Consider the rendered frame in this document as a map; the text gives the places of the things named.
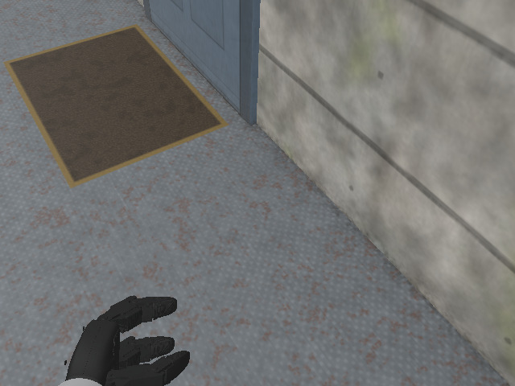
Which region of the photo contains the robot left hand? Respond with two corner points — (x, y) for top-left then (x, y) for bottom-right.
(64, 296), (190, 386)

